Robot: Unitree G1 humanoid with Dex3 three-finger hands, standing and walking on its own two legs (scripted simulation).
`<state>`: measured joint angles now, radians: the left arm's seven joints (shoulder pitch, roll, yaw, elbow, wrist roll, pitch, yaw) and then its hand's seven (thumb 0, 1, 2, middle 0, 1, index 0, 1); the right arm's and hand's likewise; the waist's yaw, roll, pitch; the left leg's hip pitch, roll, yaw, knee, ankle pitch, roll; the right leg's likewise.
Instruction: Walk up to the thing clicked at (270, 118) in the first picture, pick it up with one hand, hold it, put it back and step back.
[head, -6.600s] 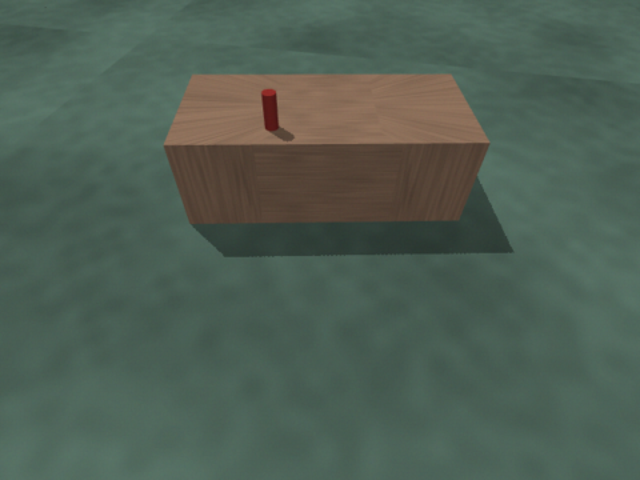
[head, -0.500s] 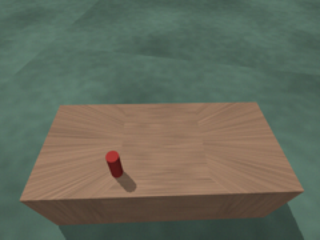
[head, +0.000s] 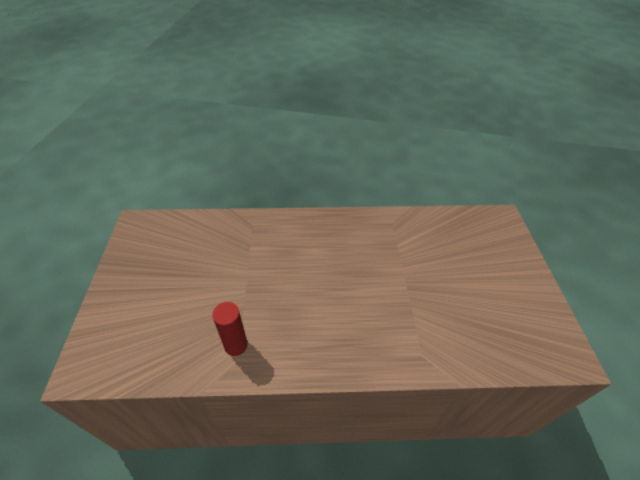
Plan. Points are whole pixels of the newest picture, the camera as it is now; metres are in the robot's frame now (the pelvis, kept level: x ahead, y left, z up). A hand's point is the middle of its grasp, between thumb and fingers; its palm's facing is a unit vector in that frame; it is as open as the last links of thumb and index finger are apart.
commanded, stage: stand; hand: left
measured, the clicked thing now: (231, 330) +0.45 +0.20 -0.29
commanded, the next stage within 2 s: go down in 0.40 s
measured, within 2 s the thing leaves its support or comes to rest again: neither
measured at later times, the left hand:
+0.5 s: hand out of the picture +0.07 +0.25 -0.16, palm faces -0.04 -0.94 -0.34, open 7.4 cm
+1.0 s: hand out of the picture +0.13 +0.26 -0.15, palm faces +0.05 -0.94 -0.34, open 15.7 cm
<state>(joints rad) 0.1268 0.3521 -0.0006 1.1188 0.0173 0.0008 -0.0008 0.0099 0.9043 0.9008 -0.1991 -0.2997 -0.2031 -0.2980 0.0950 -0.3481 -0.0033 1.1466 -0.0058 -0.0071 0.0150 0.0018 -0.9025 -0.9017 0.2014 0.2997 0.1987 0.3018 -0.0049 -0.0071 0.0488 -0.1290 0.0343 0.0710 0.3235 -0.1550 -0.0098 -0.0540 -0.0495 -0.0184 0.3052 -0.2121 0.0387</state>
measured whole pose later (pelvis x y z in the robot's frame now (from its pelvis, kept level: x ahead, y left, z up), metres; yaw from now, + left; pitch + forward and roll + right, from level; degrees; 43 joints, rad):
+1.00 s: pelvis -0.01 +0.00 -0.02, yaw +1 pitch +6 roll +0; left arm 0.10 0.35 0.13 0.70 0.03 0.26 -0.06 0.01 -0.17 0.15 -0.06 -0.03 -0.06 -0.04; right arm 0.17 -0.28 -0.11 0.73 0.03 -0.08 -0.02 0.00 0.23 -0.14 0.06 0.06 0.05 0.06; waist -0.01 0.02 -0.01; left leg -0.47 0.04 0.04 0.61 -0.26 -0.01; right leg -0.38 -0.05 -0.03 0.60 -0.33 0.03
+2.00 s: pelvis +0.00 +0.00 -0.04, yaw +2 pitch +9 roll -1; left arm 0.29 0.40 0.24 0.32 0.00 0.36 -0.17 0.00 -0.56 0.05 -0.07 -0.04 -0.07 -0.05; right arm 0.36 -0.24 -0.07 0.36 0.03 -0.09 -0.07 -0.01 0.53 -0.05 0.06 0.05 0.05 0.05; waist -0.02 0.01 -0.11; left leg -0.60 0.05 0.02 0.82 -0.38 -0.01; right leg -0.50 -0.05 -0.04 0.79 -0.45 0.04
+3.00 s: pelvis -0.02 +0.01 -0.05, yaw +1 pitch +11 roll -2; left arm -0.37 0.70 0.50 0.98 -0.09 -0.04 -0.47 -0.01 -0.52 0.06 -0.05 -0.03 -0.04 -0.03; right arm 0.34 -0.26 -0.01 0.38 0.02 -0.18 -0.08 -0.01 0.52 -0.06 0.05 0.05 0.05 0.05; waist -0.06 -0.02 -0.10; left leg -0.70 0.06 0.03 0.88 -0.38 0.01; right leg -0.60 -0.04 -0.03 0.83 -0.43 0.05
